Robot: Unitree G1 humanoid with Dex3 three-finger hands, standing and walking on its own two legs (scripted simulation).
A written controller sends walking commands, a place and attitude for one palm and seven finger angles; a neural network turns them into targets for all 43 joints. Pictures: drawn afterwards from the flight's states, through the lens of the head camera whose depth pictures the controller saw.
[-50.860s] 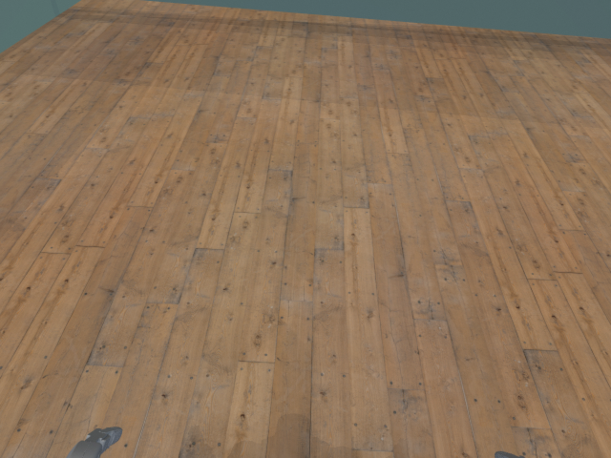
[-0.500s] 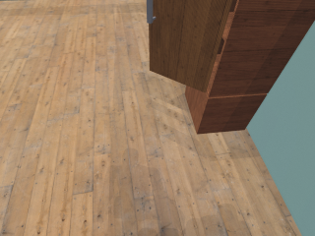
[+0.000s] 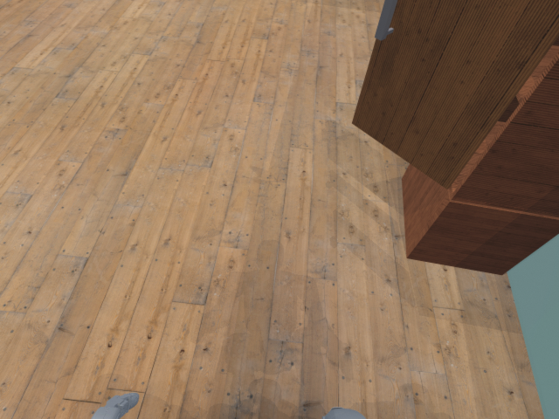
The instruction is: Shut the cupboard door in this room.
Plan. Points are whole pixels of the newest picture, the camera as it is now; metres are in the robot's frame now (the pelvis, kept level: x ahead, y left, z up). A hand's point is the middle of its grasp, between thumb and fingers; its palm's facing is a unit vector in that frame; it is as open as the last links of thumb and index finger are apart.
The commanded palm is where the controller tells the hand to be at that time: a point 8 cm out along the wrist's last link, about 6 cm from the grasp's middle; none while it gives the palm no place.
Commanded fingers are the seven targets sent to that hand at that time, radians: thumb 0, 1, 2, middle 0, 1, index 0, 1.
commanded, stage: walk to a spot facing it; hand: left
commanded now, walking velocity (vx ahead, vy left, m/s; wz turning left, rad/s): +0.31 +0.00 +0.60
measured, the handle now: (392, 9) +1.06 -0.29 +0.08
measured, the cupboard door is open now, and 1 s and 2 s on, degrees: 51 51 51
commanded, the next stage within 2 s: turn to face it in 1.00 s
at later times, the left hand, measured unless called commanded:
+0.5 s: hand out of the picture +0.03 +0.13 -0.17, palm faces +0.41 -0.88 -0.23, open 7.3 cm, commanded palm none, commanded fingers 0.00 0.90 0.90 -0.20 -0.30 -0.20 -0.30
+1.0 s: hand (105, 304) +0.33 +0.32 -0.16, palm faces +0.51 -0.85 -0.16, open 7.3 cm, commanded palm none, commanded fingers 0.00 0.90 0.90 -0.20 -0.30 -0.20 -0.30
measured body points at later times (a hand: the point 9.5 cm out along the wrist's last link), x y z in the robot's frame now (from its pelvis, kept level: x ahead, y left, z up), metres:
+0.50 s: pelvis +0.14 -0.03 -0.01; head +0.19 -0.01 +0.44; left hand +0.01 +0.18 -0.15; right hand +0.33 -0.23 -0.16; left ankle +0.18 +0.13 -0.69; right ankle +0.06 -0.16 -0.75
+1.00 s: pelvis +0.31 +0.10 +0.00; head +0.32 +0.13 +0.45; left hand +0.30 +0.37 -0.15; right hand +0.41 -0.11 -0.14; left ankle +0.23 +0.12 -0.75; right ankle +0.50 +0.01 -0.68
